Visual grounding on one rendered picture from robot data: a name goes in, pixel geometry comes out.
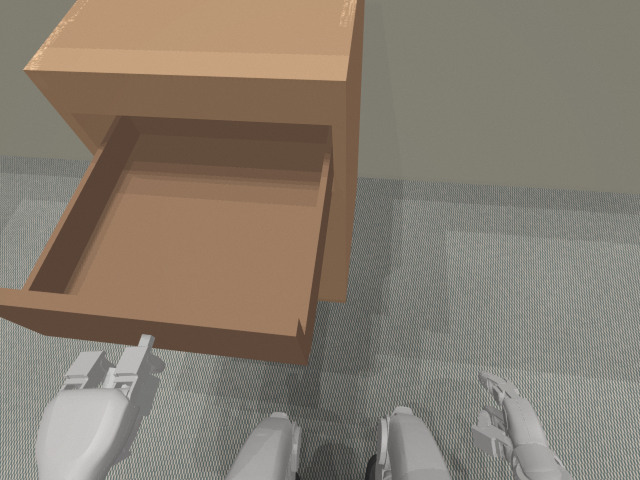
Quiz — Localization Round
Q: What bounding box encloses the robot left hand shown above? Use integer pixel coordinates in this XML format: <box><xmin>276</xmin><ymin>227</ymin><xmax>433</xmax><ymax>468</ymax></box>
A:
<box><xmin>35</xmin><ymin>346</ymin><xmax>165</xmax><ymax>480</ymax></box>

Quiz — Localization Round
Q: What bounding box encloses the robot right hand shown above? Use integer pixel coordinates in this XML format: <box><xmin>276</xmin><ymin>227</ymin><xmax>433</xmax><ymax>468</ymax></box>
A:
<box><xmin>471</xmin><ymin>371</ymin><xmax>549</xmax><ymax>463</ymax></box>

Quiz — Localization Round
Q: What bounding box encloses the handle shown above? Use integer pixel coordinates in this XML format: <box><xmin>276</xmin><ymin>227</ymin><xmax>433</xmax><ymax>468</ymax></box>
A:
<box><xmin>102</xmin><ymin>334</ymin><xmax>160</xmax><ymax>417</ymax></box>

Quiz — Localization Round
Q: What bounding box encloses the robot thigh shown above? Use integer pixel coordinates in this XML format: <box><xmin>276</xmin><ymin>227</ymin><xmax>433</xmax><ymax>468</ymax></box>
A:
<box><xmin>377</xmin><ymin>413</ymin><xmax>452</xmax><ymax>480</ymax></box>
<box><xmin>224</xmin><ymin>417</ymin><xmax>302</xmax><ymax>480</ymax></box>

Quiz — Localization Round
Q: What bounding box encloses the right robot forearm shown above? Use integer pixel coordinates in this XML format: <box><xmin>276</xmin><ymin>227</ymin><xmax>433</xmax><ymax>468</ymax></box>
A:
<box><xmin>511</xmin><ymin>444</ymin><xmax>574</xmax><ymax>480</ymax></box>

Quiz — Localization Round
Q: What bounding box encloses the left robot thigh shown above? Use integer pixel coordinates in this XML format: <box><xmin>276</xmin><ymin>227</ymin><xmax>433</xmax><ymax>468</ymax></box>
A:
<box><xmin>224</xmin><ymin>417</ymin><xmax>302</xmax><ymax>480</ymax></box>

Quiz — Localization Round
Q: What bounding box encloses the drawer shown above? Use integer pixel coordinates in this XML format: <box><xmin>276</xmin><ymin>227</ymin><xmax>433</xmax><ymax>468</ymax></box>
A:
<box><xmin>0</xmin><ymin>115</ymin><xmax>334</xmax><ymax>366</ymax></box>

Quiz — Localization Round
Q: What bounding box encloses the cabinet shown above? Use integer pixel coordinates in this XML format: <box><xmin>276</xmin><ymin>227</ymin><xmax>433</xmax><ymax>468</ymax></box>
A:
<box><xmin>23</xmin><ymin>0</ymin><xmax>365</xmax><ymax>303</ymax></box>

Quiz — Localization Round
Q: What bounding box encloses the right robot thigh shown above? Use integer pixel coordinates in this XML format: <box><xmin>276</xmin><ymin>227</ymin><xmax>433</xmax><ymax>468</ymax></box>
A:
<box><xmin>377</xmin><ymin>413</ymin><xmax>452</xmax><ymax>480</ymax></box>

